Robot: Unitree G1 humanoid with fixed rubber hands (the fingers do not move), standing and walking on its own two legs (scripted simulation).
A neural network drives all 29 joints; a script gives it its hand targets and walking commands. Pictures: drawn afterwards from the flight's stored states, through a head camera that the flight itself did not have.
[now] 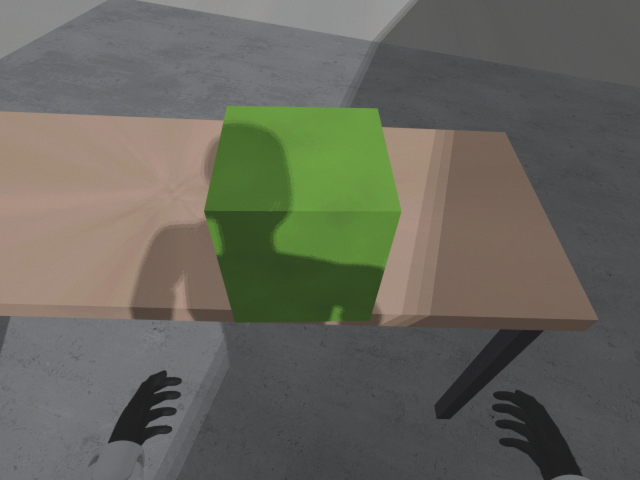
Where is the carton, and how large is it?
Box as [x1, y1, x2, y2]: [204, 106, 401, 322]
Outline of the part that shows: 227,106 204,212 235,322 369,320 401,211 377,108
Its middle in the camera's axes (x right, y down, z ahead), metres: -0.03 -0.02 +0.57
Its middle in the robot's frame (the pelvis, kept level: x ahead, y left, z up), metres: +0.45 +0.04 +0.05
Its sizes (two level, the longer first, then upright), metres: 0.210 0.200 0.250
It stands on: a table, 0.70 m high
